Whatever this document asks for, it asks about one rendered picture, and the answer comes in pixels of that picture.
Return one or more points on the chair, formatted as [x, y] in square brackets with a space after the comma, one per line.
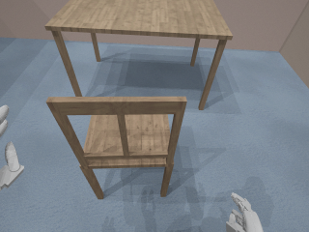
[124, 132]

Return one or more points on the right robot hand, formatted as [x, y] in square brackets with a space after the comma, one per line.
[247, 220]

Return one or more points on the left robot hand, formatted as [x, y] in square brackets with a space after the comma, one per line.
[10, 172]

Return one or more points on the table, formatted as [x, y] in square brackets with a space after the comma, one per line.
[194, 19]

